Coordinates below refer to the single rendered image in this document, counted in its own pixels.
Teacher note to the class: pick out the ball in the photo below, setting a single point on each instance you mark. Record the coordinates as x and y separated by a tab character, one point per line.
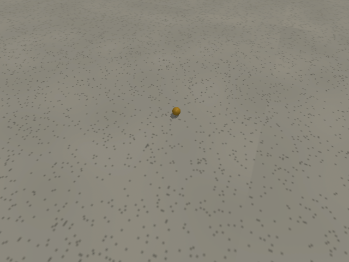
176	111

